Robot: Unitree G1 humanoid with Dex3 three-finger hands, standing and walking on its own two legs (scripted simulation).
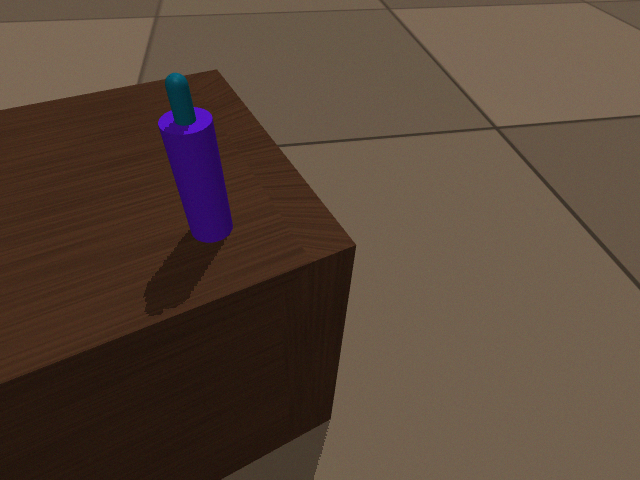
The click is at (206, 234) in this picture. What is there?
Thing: necked bottle
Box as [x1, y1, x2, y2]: [158, 73, 232, 242]
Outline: 171,73 166,77 165,86 172,109 159,118 159,129 192,235 201,241 216,241 225,237 230,232 232,228 232,223 212,118 210,113 206,110 192,106 186,79 181,74
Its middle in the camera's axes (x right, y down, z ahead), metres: -0.17 -0.11 +0.54
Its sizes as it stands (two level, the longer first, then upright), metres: 0.066 0.066 0.249
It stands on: a support 0.80 m high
